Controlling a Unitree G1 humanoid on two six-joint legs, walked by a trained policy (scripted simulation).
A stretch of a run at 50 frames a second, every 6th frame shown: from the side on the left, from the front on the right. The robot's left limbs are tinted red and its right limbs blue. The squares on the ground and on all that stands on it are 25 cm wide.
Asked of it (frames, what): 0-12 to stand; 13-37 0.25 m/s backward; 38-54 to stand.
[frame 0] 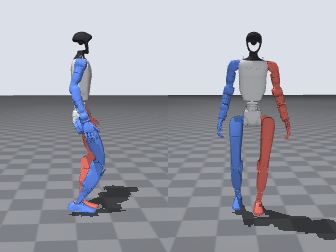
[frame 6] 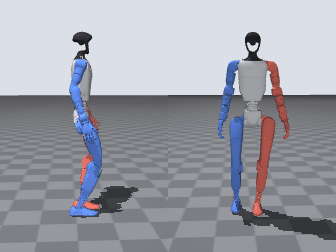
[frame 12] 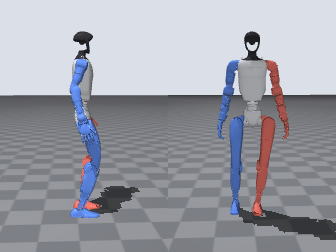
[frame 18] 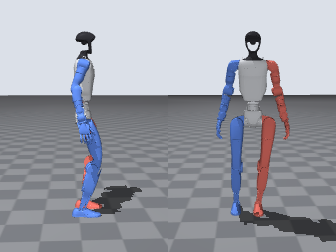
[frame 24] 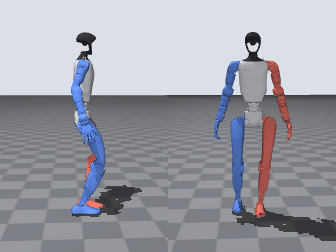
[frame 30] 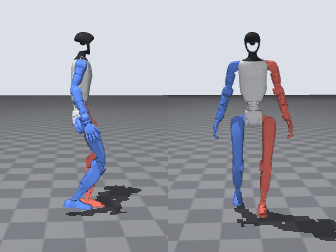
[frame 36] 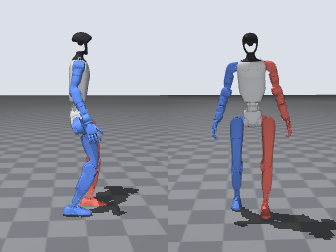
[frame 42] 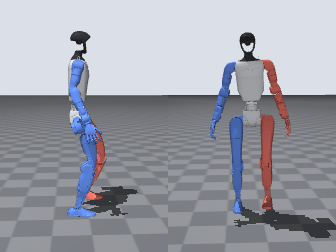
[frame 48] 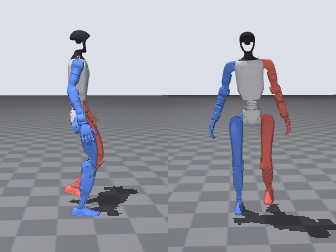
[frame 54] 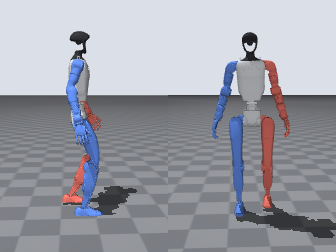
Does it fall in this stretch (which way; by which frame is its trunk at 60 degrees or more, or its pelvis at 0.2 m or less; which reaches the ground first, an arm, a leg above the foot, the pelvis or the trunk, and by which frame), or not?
no
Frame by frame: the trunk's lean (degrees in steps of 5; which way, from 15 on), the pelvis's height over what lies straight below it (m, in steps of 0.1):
0: 0, 0.8
6: 0, 0.8
12: 0, 0.8
18: 0, 0.8
24: 5, 0.8
30: 5, 0.8
36: 5, 0.8
42: 5, 0.8
48: 5, 0.8
54: 0, 0.8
